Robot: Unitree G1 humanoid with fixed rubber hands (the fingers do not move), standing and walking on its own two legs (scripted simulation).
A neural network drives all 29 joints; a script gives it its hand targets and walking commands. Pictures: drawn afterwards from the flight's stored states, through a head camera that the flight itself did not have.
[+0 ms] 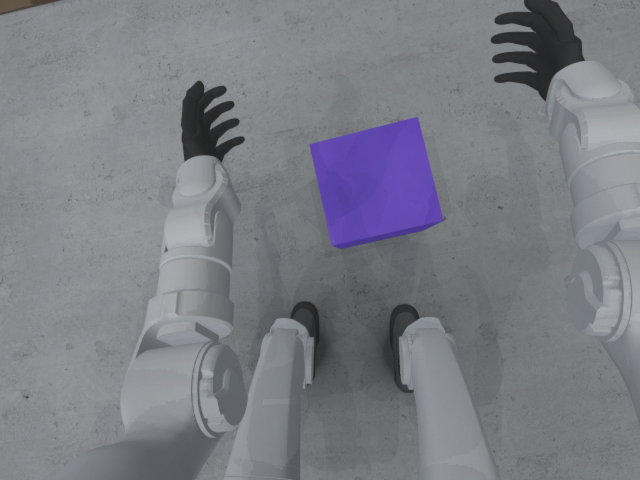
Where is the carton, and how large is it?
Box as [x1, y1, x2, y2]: [309, 117, 443, 248]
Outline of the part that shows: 417,117 309,144 332,245 342,248 423,230 443,220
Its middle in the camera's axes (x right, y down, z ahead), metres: +0.11 -0.09 +0.85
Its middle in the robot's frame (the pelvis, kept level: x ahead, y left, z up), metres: +0.49 -0.03 -0.52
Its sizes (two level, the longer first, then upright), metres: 0.210 0.200 0.250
